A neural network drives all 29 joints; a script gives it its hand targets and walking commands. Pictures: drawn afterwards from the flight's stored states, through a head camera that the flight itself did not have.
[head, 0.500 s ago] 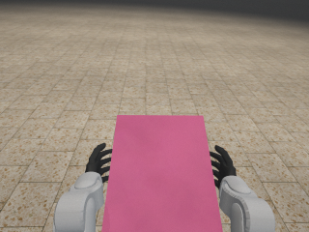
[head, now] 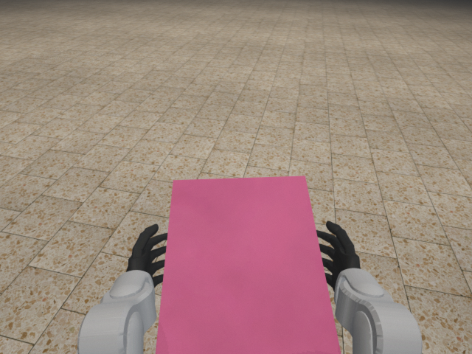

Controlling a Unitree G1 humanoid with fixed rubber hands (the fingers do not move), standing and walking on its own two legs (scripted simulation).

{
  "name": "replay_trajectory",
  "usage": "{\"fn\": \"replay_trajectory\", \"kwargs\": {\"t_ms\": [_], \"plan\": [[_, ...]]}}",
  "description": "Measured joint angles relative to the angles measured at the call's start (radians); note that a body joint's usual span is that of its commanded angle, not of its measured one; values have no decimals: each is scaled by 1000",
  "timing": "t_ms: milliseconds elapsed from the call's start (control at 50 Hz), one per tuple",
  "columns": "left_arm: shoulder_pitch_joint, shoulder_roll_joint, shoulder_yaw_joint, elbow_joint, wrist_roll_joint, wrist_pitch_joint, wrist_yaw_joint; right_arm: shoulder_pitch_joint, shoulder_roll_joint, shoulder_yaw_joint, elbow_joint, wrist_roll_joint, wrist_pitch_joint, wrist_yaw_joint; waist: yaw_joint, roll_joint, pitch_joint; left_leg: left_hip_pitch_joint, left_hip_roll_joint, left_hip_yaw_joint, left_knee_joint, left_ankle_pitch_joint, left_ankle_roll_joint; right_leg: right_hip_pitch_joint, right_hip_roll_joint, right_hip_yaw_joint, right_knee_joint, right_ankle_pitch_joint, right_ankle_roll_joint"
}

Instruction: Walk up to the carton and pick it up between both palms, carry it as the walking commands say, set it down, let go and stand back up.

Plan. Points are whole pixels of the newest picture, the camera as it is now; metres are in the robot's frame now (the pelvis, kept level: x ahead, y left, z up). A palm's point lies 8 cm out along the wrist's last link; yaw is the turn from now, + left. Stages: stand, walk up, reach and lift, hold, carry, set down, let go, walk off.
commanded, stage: carry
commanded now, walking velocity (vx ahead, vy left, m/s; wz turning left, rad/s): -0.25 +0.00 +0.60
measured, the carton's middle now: (242, 288) +0.25 +0.00 +0.04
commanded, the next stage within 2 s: none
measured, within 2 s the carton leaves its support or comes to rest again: neither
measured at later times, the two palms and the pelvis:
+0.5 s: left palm out of the picture +0.01 +0.25 +0.08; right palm out of the picture +0.08 -0.03 +0.08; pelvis -0.19 +0.05 -0.01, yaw +15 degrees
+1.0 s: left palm out of the picture -0.27 +0.29 +0.06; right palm out of the picture -0.09 +0.07 +0.06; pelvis -0.36 +0.03 -0.01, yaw +36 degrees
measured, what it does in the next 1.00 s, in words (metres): walks backwards, turning left: left foot, then right foot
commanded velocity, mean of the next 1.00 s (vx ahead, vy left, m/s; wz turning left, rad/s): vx -0.25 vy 0.00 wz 0.60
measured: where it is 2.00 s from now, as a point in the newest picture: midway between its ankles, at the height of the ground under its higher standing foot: outside the picture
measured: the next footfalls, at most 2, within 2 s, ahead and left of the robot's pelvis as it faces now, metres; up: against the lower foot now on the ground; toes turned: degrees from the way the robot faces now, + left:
left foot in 0.10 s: -0.04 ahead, +0.15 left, +0.00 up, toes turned +11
right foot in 0.52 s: -0.16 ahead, -0.05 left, +0.00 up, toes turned +11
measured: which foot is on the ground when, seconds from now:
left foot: up 0.00-0.08, down 0.10-0.54, up 0.56-0.82, down 0.84-1.00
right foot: down 0.00-0.12, up 0.14-0.50, down 0.52-0.84, up 0.86-1.00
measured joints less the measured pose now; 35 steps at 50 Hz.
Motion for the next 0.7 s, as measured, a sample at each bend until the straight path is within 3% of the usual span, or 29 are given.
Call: {"fn": "replay_trajectory", "kwargs": {"t_ms": [60, 100, 120, 140, 180, 200, 260, 320, 420, 480, 520, 540, 580, 620, 660, 700], "plan": [[-32, 3, -5, -6, 7, 17, 0, -9, 0, -13, -13, 4, 2, 0, -8, -2, -31, 129, 40, 4, -187, -54, -1, -54, -37, -41, 37, 14, 15], [-48, 3, -8, 2, 13, 32, -1, -13, 0, -21, -12, 5, 10, 0, -5, -3, -50, 238, 52, 5, -397, -92, 1, -105, -63, -62, 91, 12, 27], [-50, 5, -4, 6, 13, 37, -1, -14, 1, -18, -3, 4, 10, 0, -9, -7, -58, 260, 41, -1, -470, -161, 32, -139, -81, -67, 132, -4, 33], [-41, 6, 8, 18, 12, 42, -2, -10, 1, -6, 27, 0, 5, 0, -6, -26, -57, 233, 22, -3, -451, -170, 57, -176, -84, -34, 193, -100, 42], [8, 1, 20, 57, 13, 45, -2, 7, 2, 9, 91, -6, 15, 1, 17, -29, -44, 196, 28, -2, -415, -87, 72, -235, -27, 37, 368, -278, 60], [20, 0, 23, 73, 11, 49, 3, 12, 2, 12, 110, -9, 16, 0, 29, -22, -23, 202, 33, -6, -428, -53, 74, -252, 5, 55, 455, -305, 62], [-4, 2, 22, 40, -6, 47, 8, 13, 2, 9, 74, -3, -1, 4, 44, -23, 21, 184, 14, -38, -492, -3, 84, -300, 58, 70, 640, -251, 59], [-41, 4, 4, -4, -7, 37, 16, 23, 3, -6, 19, 4, -47, 15, 66, -24, 30, 147, -7, -48, -554, 87, 93, -295, 89, 67, 682, -170, 51], [-47, 4, -11, -10, -14, 33, 20, 38, 4, -14, -16, -1, -45, 17, 56, 22, 2, 96, -42, -58, -635, 185, 113, -174, 135, 78, 528, -213, 53], [-42, 4, -11, -2, -18, 36, 18, 44, 4, -10, -21, -8, -33, 16, 35, 58, 3, 75, -55, -63, -694, 254, 114, -56, 164, 87, 301, -266, 40], [-37, 4, -10, 7, -20, 31, 12, 45, 4, -7, -29, -14, -19, 10, 10, 76, 9, 70, -76, -77, -761, 318, 107, 56, 180, 75, 61, -286, 19], [-34, 3, -15, 22, -21, 20, 9, 44, 3, -13, -31, -15, -12, 6, 1, 107, 20, 68, -72, -96, -789, 345, 82, 83, 194, 58, -28, -200, -9], [-30, 2, -19, 32, -22, 16, 7, 62, 5, -14, -34, -11, -15, 1, -6, 111, 48, 23, -87, -90, -612, 110, 16, 88, 174, 31, -58, -116, -45], [-17, 2, -17, 21, -22, 7, 2, 71, 6, -11, -40, -1, -23, -5, 0, 58, 63, -36, -93, -35, -280, -37, -20, 80, 121, 28, -49, -100, -50], [-1, 0, -12, -10, -23, -12, 1, 52, 4, -3, -53, 9, -26, -10, -9, 25, 67, -49, -68, -10, -79, -32, -26, 70, 77, 14, -53, -85, -43], [3, 0, -9, -56, -24, -19, 1, 39, 3, 4, -81, 15, -32, -11, -18, 8, 60, -17, -35, 2, -56, -33, -26, 40, 34, -7, -36, -78, -33]]}}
